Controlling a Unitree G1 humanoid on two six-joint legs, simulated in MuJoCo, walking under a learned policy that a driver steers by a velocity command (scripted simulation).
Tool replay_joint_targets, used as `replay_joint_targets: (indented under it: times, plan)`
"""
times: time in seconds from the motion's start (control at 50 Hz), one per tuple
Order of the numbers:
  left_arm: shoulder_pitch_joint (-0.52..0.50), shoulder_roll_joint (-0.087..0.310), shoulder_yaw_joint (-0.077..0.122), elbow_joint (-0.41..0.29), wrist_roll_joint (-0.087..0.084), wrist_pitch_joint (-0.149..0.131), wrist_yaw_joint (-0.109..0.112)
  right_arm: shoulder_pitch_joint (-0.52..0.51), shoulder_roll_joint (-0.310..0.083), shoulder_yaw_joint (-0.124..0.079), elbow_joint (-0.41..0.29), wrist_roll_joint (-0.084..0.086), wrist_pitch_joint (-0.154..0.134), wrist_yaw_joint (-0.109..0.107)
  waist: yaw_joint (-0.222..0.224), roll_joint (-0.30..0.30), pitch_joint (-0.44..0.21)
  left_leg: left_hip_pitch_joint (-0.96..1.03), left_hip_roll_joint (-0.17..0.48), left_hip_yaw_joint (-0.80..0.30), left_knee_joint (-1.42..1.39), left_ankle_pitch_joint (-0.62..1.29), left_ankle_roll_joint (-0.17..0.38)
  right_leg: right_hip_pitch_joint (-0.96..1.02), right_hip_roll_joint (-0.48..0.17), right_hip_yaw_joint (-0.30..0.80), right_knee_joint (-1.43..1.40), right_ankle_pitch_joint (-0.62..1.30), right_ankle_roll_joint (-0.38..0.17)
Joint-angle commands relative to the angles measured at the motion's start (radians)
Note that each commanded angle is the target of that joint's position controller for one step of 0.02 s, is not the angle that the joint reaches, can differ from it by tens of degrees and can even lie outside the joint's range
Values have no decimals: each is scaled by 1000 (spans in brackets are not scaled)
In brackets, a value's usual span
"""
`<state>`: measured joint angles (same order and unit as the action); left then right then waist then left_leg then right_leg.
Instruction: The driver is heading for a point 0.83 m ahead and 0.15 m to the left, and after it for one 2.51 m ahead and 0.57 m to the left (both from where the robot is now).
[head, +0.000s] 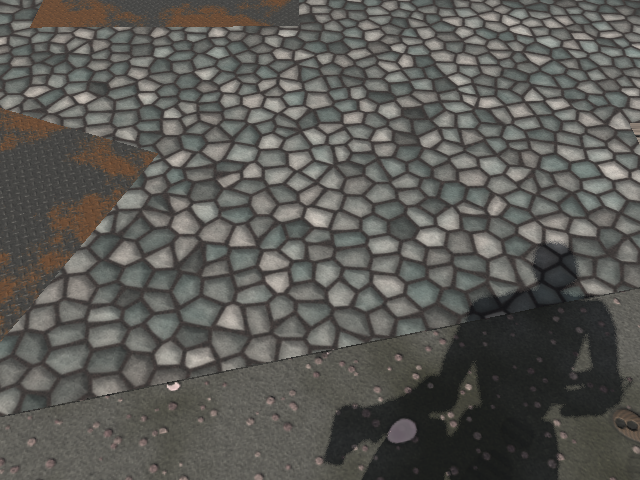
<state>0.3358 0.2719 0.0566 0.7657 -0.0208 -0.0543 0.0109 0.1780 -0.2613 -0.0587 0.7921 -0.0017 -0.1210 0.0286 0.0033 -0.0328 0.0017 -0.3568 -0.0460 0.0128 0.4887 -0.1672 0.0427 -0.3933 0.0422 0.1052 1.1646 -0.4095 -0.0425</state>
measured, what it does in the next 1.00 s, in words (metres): walks ahead, turning left: right foot, then left foot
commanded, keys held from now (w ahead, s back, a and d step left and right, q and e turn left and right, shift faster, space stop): w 0.34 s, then w+q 0.66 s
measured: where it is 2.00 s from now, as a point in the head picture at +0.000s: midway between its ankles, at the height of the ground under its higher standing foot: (287, 354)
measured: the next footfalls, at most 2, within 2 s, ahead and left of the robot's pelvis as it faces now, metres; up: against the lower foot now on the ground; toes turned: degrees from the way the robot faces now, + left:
right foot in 0.38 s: +0.39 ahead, -0.15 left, +0.00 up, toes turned -4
left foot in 0.92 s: +0.67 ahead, +0.13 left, +0.00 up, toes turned +15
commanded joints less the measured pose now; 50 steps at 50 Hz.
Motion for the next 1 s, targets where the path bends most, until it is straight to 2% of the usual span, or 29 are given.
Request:
replay_joint_targets:
  times: [0.02,0.04,0.08,0.1,0.16,0.22,0.32,0.36,0.38,0.4,0.42,0.44,0.46,0.48,0.5,0.52,0.56,0.66,0.72,0.78,0.84,0.86,0.88,0.9,0.92,0.94,0.96,0.98,1.0]
  plan:
    - [-13,-18,-25,-48,169,-38,-43,86,36,29,-49,-49,-17,-31,-40,211,-19,249,253,-343,-315,-125,195,-313,-102,22,29,87,0]
    - [-14,-16,-16,-43,164,-39,-59,101,35,30,-45,-44,-23,-39,-37,176,-3,230,248,-326,-335,-122,197,-314,-97,9,-15,82,6]
    - [-73,26,-7,-54,114,-46,-69,102,-45,11,-47,-43,-29,-33,-33,127,-7,216,231,-254,-352,-70,206,-330,-104,-32,-120,164,27]
    - [-104,30,-10,-60,108,-44,-72,119,-74,5,-41,-50,-30,-24,-37,112,-7,205,238,-228,-357,-15,217,-332,-119,-47,-184,234,36]
    - [-184,-10,-39,-74,101,-32,-75,178,-92,2,-16,-60,-21,8,-62,77,11,181,242,-155,-358,125,238,-281,-134,-92,-392,390,46]
    - [-253,9,-44,-100,94,-21,-83,236,-91,8,23,-58,-19,32,-73,97,31,202,255,-133,-326,211,238,-239,-111,-106,-499,456,13]
    - [-371,43,-35,-147,83,-24,-66,301,-114,10,82,-57,-8,29,-86,104,57,431,310,-146,-280,294,194,-263,-86,-104,-623,400,-40]
    - [-365,65,-22,-154,71,-30,-62,289,-134,7,98,-56,1,23,-43,100,42,403,293,-121,-220,476,165,-91,-46,-153,-677,418,-73]
    - [-307,94,-8,-144,58,-39,-57,283,-149,5,103,-59,1,26,0,100,-4,323,248,-88,-139,617,129,107,-26,-168,-660,454,-103]
    - [-144,145,10,-105,50,-50,-51,265,-131,10,93,-70,-4,34,66,47,-140,197,164,-33,61,599,67,400,-71,-120,-585,535,-171]
    - [110,174,7,-49,56,-43,-47,437,12,56,78,-90,-18,38,81,-177,-462,-143,13,-16,412,128,-14,963,-363,286,-633,574,-409]
    - [297,129,1,13,80,-37,-34,361,-19,48,89,-67,-20,62,166,-131,-436,-337,-40,-75,637,-371,-7,997,-465,562,-820,324,-392]
    - [255,138,14,45,86,-51,-23,186,-54,26,62,-44,-18,60,172,-75,-118,-463,39,-140,763,-290,37,730,-413,440,-885,68,-252]
    - [135,114,12,38,72,-55,-14,139,-66,20,61,-44,-21,37,121,-70,24,-469,99,-109,775,-216,50,508,-385,304,-924,42,-211]
    - [67,53,-10,32,66,-51,-6,182,-56,24,66,-66,-18,22,58,-59,-32,-376,138,-116,727,-166,64,421,-370,223,-949,146,-212]
    - [5,-5,-27,20,70,-54,-3,169,-24,37,65,-80,-10,22,24,-37,-19,-322,162,-120,712,-121,61,340,-359,152,-973,260,-210]
    - [-62,-27,-33,-2,79,-62,1,166,28,48,65,-77,10,33,-25,-26,-23,-269,174,-109,666,-113,46,267,-342,52,-1035,328,-205]
    - [4,10,-22,54,128,-82,-8,43,26,53,38,-56,26,70,-7,-2,22,-352,177,-66,427,199,15,259,-301,-192,-1070,549,-198]
    - [73,24,-26,102,121,-82,-30,-45,3,48,6,-59,40,76,11,-1,46,-307,148,-38,269,322,17,261,-294,-261,-1060,621,-189]
    - [99,51,-26,135,122,-81,-49,-104,-14,37,-20,-59,52,66,9,-29,66,-286,121,-24,217,304,27,332,-312,-292,-1036,652,-170]
    - [136,68,-19,167,110,-69,-45,-162,-36,22,-36,-60,50,56,18,-22,95,-327,97,-14,144,172,48,498,-347,-297,-998,682,-151]
    - [123,82,-19,155,144,-66,-39,-101,-28,19,-29,-66,44,53,-22,-41,71,-248,81,-10,278,181,60,490,-363,-309,-937,825,-143]
    - [94,101,-3,160,109,-63,-34,-123,-65,3,-34,-53,38,48,-24,-26,82,-285,66,-2,135,8,67,553,-361,-333,-910,873,-128]
    - [113,123,3,161,99,-62,-24,-141,-84,-3,-46,-41,27,44,-20,-42,70,-196,18,64,97,6,80,558,-338,-361,-846,975,-118]
    - [135,136,5,174,101,-56,-19,-98,-98,-12,-40,-27,13,36,-43,-42,39,-64,-35,103,56,73,106,525,-323,-387,-739,1083,-100]
    - [177,126,-2,181,130,-58,-21,26,-137,-33,-10,-23,-2,18,-64,-27,-54,181,-63,68,133,166,153,395,-291,-395,-550,1081,-59]
    - [281,8,-41,152,153,-70,-23,239,-167,-46,27,-21,-3,-7,-82,131,-296,699,75,-238,207,181,330,6,-217,-355,-243,764,57]
    - [149,43,-39,120,138,-77,-68,469,-172,-38,91,-40,18,-19,-196,169,-405,921,253,-650,-41,110,441,-241,-14,-271,92,-152,110]
    - [-49,24,-44,59,82,-77,-92,537,-194,-61,155,-58,-4,-16,-261,97,-216,913,268,-659,-125,41,352,-494,-14,-67,182,-143,50]
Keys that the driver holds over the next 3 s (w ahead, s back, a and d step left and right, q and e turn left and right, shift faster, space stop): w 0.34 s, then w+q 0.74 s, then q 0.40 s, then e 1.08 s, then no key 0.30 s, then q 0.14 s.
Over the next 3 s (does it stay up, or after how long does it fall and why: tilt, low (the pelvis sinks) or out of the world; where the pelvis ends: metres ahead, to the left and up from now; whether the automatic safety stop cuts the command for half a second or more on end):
stays up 0.81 0.05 -0.12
